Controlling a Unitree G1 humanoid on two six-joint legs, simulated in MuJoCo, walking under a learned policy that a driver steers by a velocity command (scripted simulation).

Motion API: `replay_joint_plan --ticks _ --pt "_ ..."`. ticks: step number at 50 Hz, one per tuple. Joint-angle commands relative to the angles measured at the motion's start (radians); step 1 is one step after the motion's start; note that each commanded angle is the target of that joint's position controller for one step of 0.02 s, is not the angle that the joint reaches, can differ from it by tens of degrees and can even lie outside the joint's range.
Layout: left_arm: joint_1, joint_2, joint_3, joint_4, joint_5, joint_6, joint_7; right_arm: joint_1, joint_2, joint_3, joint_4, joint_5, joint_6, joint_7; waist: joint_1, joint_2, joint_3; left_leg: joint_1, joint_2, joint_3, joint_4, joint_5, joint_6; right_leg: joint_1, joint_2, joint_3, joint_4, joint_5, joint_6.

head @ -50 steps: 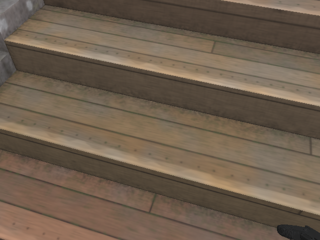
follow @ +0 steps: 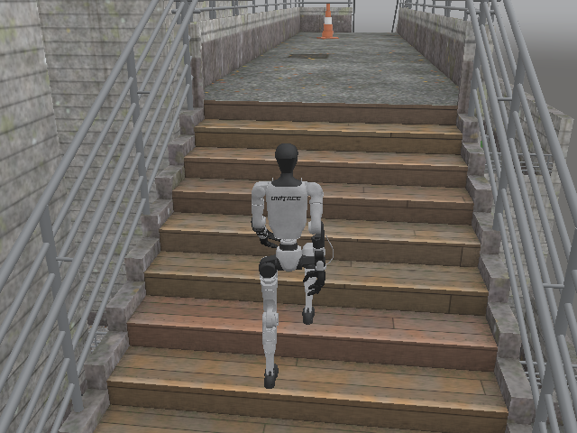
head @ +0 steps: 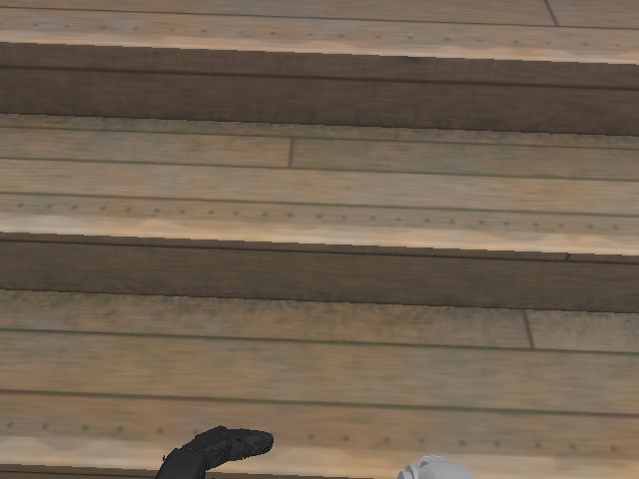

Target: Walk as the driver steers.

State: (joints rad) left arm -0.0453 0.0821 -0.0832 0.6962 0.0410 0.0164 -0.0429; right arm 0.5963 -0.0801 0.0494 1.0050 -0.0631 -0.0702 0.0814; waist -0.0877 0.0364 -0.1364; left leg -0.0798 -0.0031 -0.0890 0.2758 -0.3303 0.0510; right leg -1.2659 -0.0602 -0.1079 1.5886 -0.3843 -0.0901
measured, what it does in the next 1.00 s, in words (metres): climbs: right foot 0.16 m higher, then left foot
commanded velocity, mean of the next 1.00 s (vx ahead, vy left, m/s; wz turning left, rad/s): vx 0.02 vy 0.00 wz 0.26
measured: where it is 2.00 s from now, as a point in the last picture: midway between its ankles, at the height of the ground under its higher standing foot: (279, 379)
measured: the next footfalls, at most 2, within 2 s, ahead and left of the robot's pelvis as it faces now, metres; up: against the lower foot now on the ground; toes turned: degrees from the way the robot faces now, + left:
right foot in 0.06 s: +0.21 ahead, -0.11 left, +0.16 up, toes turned -2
left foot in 0.54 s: +0.19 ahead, +0.16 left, +0.16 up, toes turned +22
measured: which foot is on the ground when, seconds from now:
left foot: down 0.00-0.08, up 0.10-0.52, down 0.54-1.00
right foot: up 0.00-0.04, down 0.06-0.56, up 0.58-0.86, down 0.88-1.00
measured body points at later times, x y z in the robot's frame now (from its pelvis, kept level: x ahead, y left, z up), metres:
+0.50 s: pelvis +0.12 +0.01 +0.15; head +0.12 +0.03 +0.60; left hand +0.16 +0.28 +0.02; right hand +0.41 -0.12 +0.08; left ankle +0.15 +0.14 -0.54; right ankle +0.17 -0.11 -0.58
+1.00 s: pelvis +0.17 +0.03 +0.14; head +0.19 +0.03 +0.59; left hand +0.19 +0.29 +0.01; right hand +0.44 -0.13 +0.06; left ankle +0.15 +0.14 -0.58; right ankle +0.18 -0.10 -0.58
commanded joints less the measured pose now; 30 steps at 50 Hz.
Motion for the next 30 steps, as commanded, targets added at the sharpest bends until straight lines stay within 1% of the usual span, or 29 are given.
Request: replay_joint_plan --ticks 1,2,3,4,5,6,7,8,9,10,11,12,13,14,15,16,17,18,19,20,21,23,24,25,26,27,28,29,30 --pt "-0.158 0.112 0.042 -0.107 -0.018 -0.007 -0.006 -0.136 -0.291 -0.065 -0.132 0.038 -0.064 0.012 0.138 0.150 0.048 -0.284 0.222 -0.112 -0.076 1.374 0.204 0.539 0.102 -0.105 -0.243 0.084 0.009" --pt "-0.105 0.158 0.064 -0.096 -0.025 -0.015 0.001 -0.127 -0.313 -0.083 -0.133 0.053 -0.076 0.010 0.159 0.150 -0.001 -0.156 0.211 -0.088 0.009 1.596 0.174 0.611 0.148 -0.100 -0.414 0.070 -0.013" --pt "0.009 0.192 0.083 -0.069 -0.021 -0.015 0.022 -0.168 -0.327 -0.104 -0.149 0.048 -0.078 0.016 0.190 0.170 -0.083 -0.159 0.197 -0.064 0.143 1.735 0.129 0.810 0.148 -0.034 -0.509 0.142 -0.055" --pt "0.165 0.218 0.087 -0.041 -0.019 -0.026 0.051 -0.096 -0.196 -0.088 -0.176 0.006 -0.084 0.014 0.171 -0.099 -0.377 -0.389 0.098 -0.070 0.441 1.359 0.047 1.240 -0.053 0.342 -0.621 0.530 -0.254" --pt "0.424 0.276 0.111 0.002 0.035 -0.026 0.072 -0.126 -0.134 -0.078 -0.214 0.016 -0.063 0.018 0.271 -0.349 -0.502 -0.637 -0.098 -0.111 0.783 0.222 0.009 1.429 -0.303 0.829 -1.013 0.369 -0.399" --pt "0.442 0.308 0.130 0.032 0.071 -0.053 0.077 -0.237 -0.175 -0.109 -0.177 0.059 -0.027 0.030 0.312 -0.319 -0.294 -0.773 -0.086 -0.236 1.335 0.115 0.001 1.149 -0.349 1.046 -1.172 -0.083 -0.351" --pt "0.327 0.311 0.130 0.047 0.034 -0.096 0.081 -0.265 -0.176 -0.122 -0.178 0.076 -0.013 0.018 0.244 -0.220 -0.088 -0.856 -0.038 -0.201 1.458 0.191 0.001 0.932 -0.303 0.918 -1.180 -0.348 -0.262" --pt "0.205 0.230 0.121 0.082 -0.004 -0.120 0.076 -0.243 -0.145 -0.114 -0.153 0.064 -0.001 -0.011 0.160 -0.134 -0.023 -0.849 -0.002 -0.139 1.496 0.186 0.009 0.806 -0.290 0.726 -1.143 -0.321 -0.224" --pt "0.143 0.111 0.093 0.113 -0.022 -0.127 0.065 -0.275 -0.123 -0.099 -0.153 0.039 0.002 -0.028 0.116 0.007 -0.007 -0.838 0.028 -0.094 1.501 0.165 0.033 0.740 -0.276 0.558 -1.105 -0.219 -0.195" --pt "0.100 0.011 0.067 0.135 -0.024 -0.130 0.065 -0.317 -0.092 -0.084 -0.165 0.024 0.010 -0.035 0.073 0.040 -0.002 -0.809 0.062 -0.083 1.429 0.117 0.046 0.699 -0.244 0.437 -1.117 -0.104 -0.161" --pt "0.065 -0.029 0.059 0.140 -0.034 -0.137 0.080 -0.355 -0.070 -0.076 -0.180 0.019 0.023 -0.040 0.047 -0.011 -0.005 -0.797 0.081 -0.072 1.376 0.023 0.045 0.695 -0.223 0.347 -1.152 0.022 -0.144" --pt "0.045 -0.010 0.069 0.142 -0.029 -0.142 0.100 -0.370 -0.062 -0.065 -0.175 0.028 0.027 -0.031 0.046 -0.067 -0.036 -0.805 0.066 -0.053 1.430 0.016 0.046 0.712 -0.200 0.285 -1.162 0.143 -0.139" --pt "0.032 0.037 0.084 0.135 -0.019 -0.146 0.114 -0.386 -0.068 -0.058 -0.176 0.039 0.024 -0.015 0.046 -0.066 -0.059 -0.811 0.051 -0.040 1.477 0.040 0.042 0.720 -0.188 0.218 -1.168 0.227 -0.134" --pt "0.049 0.086 0.094 0.140 0.001 -0.150 0.116 -0.428 -0.109 -0.061 -0.196 0.039 0.019 -0.003 0.046 -0.010 -0.069 -0.819 0.062 -0.020 1.418 0.085 0.028 0.739 -0.181 0.143 -1.191 0.209 -0.132" --pt "0.055 0.119 0.104 0.135 0.013 -0.148 0.111 -0.460 -0.156 -0.067 -0.215 0.043 0.010 -0.002 0.054 -0.002 -0.072 -0.811 0.075 -0.030 1.341 0.137 0.006 0.749 -0.180 0.098 -1.219 0.166 -0.113" --pt "0.052 0.149 0.112 0.122 0.016 -0.148 0.106 -0.487 -0.172 -0.067 -0.227 0.028 0.003 0.000 0.063 -0.043 -0.066 -0.807 0.079 -0.021 1.346 0.153 0.002 0.764 -0.176 0.074 -1.250 0.154 -0.113" --pt "0.053 0.179 0.120 0.114 0.008 -0.141 0.094 -0.512 -0.186 -0.070 -0.237 0.023 0.005 0.013 0.065 -0.068 -0.049 -0.789 0.080 0.040 1.278 0.103 -0.005 0.789 -0.174 0.010 -1.297 0.171 -0.123" --pt "0.074 0.196 0.128 0.128 0.010 -0.140 0.086 -0.566 -0.195 -0.063 -0.270 0.026 0.008 0.016 0.065 -0.045 -0.039 -0.779 0.120 0.031 1.114 0.017 -0.021 0.843 -0.211 0.023 -1.340 0.156 -0.099" --pt "0.094 0.217 0.134 0.129 0.006 -0.144 0.085 -0.594 -0.198 -0.062 -0.277 0.022 0.008 0.013 0.081 -0.041 -0.032 -0.752 0.135 0.037 0.976 0.001 -0.034 0.894 -0.213 0.013 -1.351 0.134 -0.081" --pt "0.063 0.244 0.140 0.107 0.002 -0.155 0.076 -0.577 -0.202 -0.065 -0.258 0.011 0.012 0.022 0.075 -0.075 -0.013 -0.619 0.136 0.085 0.876 -0.018 -0.036 0.845 -0.186 -0.051 -1.362 0.135 -0.059" --pt "0.039 0.257 0.144 0.095 0.006 -0.175 0.071 -0.579 -0.215 -0.073 -0.254 0.016 0.002 0.025 0.061 -0.105 0.016 -0.524 0.145 0.056 0.819 0.008 -0.042 0.832 -0.197 -0.058 -1.356 0.151 -0.036" --pt "0.035 0.288 0.158 0.086 0.008 -0.193 0.069 -0.582 -0.216 -0.073 -0.266 0.015 -0.009 0.018 0.075 -0.083 0.025 -0.483 0.126 0.063 0.709 0.029 -0.038 0.915 -0.243 -0.055 -1.321 0.168 -0.062" --pt "0.040 0.304 0.165 0.086 0.007 -0.194 0.069 -0.568 -0.219 -0.077 -0.271 0.021 -0.014 0.012 0.076 -0.069 0.039 -0.478 0.115 0.071 0.601 0.041 -0.030 0.985 -0.266 -0.049 -1.292 0.169 -0.073" --pt "0.048 0.308 0.168 0.095 -0.002 -0.185 0.068 -0.547 -0.218 -0.083 -0.267 0.027 -0.019 0.008 0.067 -0.058 0.053 -0.439 0.099 0.093 0.453 0.088 -0.014 1.029 -0.280 -0.048 -1.249 0.146 -0.078" --pt "0.070 0.299 0.165 0.104 -0.015 -0.168 0.068 -0.524 -0.231 -0.098 -0.255 0.031 -0.027 0.000 0.069 -0.052 0.054 -0.369 0.063 0.133 0.307 0.140 0.009 1.049 -0.275 -0.051 -1.200 0.105 -0.071" --pt "0.140 0.250 0.153 0.122 -0.021 -0.152 0.065 -0.484 -0.275 -0.129 -0.228 0.035 -0.042 -0.019 0.081 -0.011 0.024 -0.225 0.022 0.112 0.200 0.238 0.052 1.019 -0.233 -0.057 -1.086 0.023 -0.020" --pt "0.204 0.161 0.132 0.114 -0.021 -0.143 0.064 -0.464 -0.347 -0.161 -0.228 0.017 -0.057 -0.049 0.109 0.149 -0.023 -0.070 0.135 -0.049 0.195 0.655 0.163 0.909 -0.123 -0.140 -0.860 -0.114 0.085" --pt "0.209 0.129 0.112 0.018 -0.046 -0.158 0.077 -0.374 -0.470 -0.190 -0.264 0.071 -0.070 -0.072 0.069 0.381 -0.174 0.178 0.354 -0.468 0.091 0.609 0.391 0.601 0.032 -0.066 -0.664 -0.299 0.167" --pt "0.102 0.171 0.112 0.040 -0.040 -0.149 0.055 -0.367 -0.420 -0.193 -0.226 0.042 -0.088 -0.075 0.006 0.186 -0.079 0.133 0.333 -0.473 0.079 0.443 0.315 0.477 0.028 0.115 -0.447 -0.232 0.174"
